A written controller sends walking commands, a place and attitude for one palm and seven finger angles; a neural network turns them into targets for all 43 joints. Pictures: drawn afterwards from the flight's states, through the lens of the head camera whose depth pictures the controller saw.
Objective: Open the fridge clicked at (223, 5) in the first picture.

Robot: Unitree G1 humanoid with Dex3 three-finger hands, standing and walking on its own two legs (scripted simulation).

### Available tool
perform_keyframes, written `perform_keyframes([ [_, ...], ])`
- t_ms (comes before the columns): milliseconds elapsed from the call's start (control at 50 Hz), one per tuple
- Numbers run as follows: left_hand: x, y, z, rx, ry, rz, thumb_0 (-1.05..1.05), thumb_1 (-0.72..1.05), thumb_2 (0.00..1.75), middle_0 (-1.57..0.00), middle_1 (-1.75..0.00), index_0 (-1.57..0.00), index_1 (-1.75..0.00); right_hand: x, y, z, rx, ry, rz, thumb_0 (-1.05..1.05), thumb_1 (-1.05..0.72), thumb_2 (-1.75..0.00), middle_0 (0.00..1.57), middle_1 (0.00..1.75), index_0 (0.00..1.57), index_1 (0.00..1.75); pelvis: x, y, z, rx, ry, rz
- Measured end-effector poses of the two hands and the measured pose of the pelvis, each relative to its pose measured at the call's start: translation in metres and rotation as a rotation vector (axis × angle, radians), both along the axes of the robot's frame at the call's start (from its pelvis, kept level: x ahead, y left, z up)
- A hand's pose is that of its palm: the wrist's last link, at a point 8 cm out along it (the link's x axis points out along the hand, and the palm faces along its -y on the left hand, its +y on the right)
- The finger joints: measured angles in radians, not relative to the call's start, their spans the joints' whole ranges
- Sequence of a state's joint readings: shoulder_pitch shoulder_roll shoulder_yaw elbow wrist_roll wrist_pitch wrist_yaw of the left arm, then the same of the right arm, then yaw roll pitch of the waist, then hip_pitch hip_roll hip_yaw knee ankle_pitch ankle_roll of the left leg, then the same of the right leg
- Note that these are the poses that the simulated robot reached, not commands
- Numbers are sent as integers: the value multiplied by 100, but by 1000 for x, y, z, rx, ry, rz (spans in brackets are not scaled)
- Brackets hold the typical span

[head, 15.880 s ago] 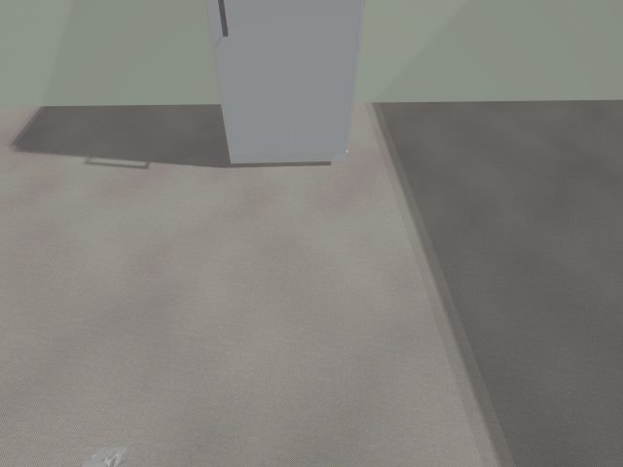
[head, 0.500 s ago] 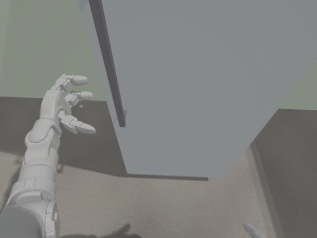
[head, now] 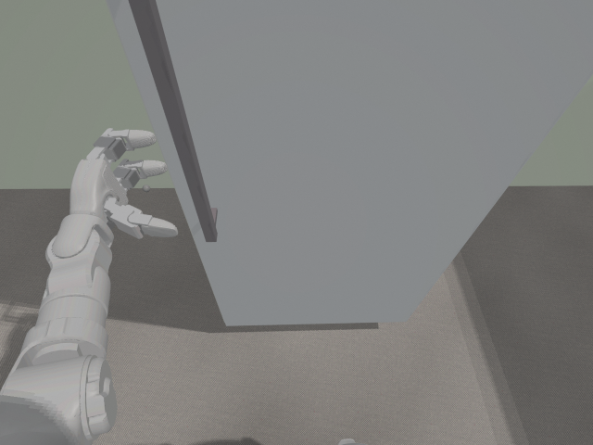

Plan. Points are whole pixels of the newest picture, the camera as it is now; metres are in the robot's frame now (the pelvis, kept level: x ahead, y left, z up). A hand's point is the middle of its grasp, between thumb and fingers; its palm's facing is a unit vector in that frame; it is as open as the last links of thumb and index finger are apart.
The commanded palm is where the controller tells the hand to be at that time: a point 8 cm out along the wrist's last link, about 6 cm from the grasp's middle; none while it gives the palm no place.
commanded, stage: move the hooked fingers beside the handle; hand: left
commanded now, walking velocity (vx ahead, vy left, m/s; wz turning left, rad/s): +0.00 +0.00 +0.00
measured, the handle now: (186, 131) +0.48 +0.14 +0.16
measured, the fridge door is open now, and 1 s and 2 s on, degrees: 0 0 0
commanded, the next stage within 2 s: feel for the door with the fingertips in 1.16 s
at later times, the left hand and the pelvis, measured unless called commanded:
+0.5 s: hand (146, 194) +0.42 +0.19 +0.11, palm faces +0.02 -1.00 -0.01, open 14.0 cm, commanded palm +0.39 +0.25 +0.11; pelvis -0.02 +0.00 +0.00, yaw +1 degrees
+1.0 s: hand (146, 189) +0.43 +0.19 +0.10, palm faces +0.02 -1.00 -0.02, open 13.9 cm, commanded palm +0.40 +0.25 +0.10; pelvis -0.01 -0.01 +0.00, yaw +1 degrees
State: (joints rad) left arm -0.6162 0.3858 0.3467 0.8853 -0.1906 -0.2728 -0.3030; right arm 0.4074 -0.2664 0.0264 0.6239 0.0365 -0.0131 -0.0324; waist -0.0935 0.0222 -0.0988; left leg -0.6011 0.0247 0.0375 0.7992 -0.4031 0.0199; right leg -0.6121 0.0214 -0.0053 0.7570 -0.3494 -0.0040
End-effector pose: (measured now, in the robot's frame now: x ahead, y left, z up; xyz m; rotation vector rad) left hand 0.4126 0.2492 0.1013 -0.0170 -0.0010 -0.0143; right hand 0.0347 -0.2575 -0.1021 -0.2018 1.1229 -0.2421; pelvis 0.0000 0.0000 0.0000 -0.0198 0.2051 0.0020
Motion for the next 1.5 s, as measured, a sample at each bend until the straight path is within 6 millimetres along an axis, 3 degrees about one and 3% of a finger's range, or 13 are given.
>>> perform_keyframes([
  [160, -20, 14, 2, 33, -14, 37, -1, -50, 30, -30, -120, -30, -119, 23, 5, 4, 5, -62, 32, 1, -91, -89, 20, 30, 21, 30, -2, 0, 1, -4, -23, 11],
  [260, -27, 6, 10, 18, -35, 3, -1, -50, 30, -30, -120, -30, -120, 41, 7, 4, 5, -99, 76, 0, -91, -89, 20, 30, 21, 30, -5, 0, 1, -6, -37, 31],
  [380, -21, -8, -2, 3, 35, -9, -1, -50, 30, -30, -120, -30, -120, 53, 7, 7, -4, -141, 104, 0, -91, -89, 20, 30, 21, 30, -12, -2, -1, -3, -34, 40],
  [440, -17, -9, -4, 8, 22, 12, -1, -50, 30, -30, -120, -31, -120, 50, 5, 7, -8, -146, 99, 0, -91, -89, 20, 30, 21, 30, -15, -3, -2, 0, -28, 32],
  [540, -15, 0, 10, 31, -45, 41, -2, -50, 30, -30, -120, -31, -120, 36, 2, 4, -4, -118, 75, 0, -91, -89, 20, 30, 21, 30, -14, -5, -3, 2, -28, 20],
  [660, -15, 11, 6, 27, 24, 23, -1, -50, 30, -30, -120, -30, -120, 15, -2, -1, -3, -49, 55, 0, -90, -89, 20, 30, 21, 30, -13, -7, -2, -1, -25, 27],
  [780, -17, -3, -2, 19, 9, -17, -1, -50, 30, -30, -120, -30, -120, 5, -6, -3, -14, -9, 48, 1, -90, -89, 20, 30, 21, 30, -13, -5, -3, -3, -16, 29],
  [900, -8, -12, -1, 3, -10, 6, -1, -50, 30, -30, -120, -31, -120, 8, -6, -1, -19, -28, 31, 1, -91, -89, 20, 30, 21, 30, -12, -6, -3, 0, -16, 22],
  [1140, -12, 5, 4, 19, 1, 18, -1, -50, 30, -30, -120, -30, -120, 21, -1, 0, 1, -51, 45, 0, -91, -89, 20, 30, 21, 30, -7, -5, -1, -1, -15, 19],
  [1340, -15, 1, -6, 11, 10, 10, -1, -50, 30, -30, -120, -30, -120, 37, 0, 3, -13, -79, 68, 0, -91, -89, 20, 30, 21, 30, -7, -4, -2, -5, -14, 29],
  [1500, -7, -18, -2, -1, -5, -13, -1, -50, 30, -30, -120, -30, -120, 39, 5, 1, 0, -81, 73, 0, -91, -89, 20, 30, 21, 30, -6, -1, -3, -5, -12, 31],
])
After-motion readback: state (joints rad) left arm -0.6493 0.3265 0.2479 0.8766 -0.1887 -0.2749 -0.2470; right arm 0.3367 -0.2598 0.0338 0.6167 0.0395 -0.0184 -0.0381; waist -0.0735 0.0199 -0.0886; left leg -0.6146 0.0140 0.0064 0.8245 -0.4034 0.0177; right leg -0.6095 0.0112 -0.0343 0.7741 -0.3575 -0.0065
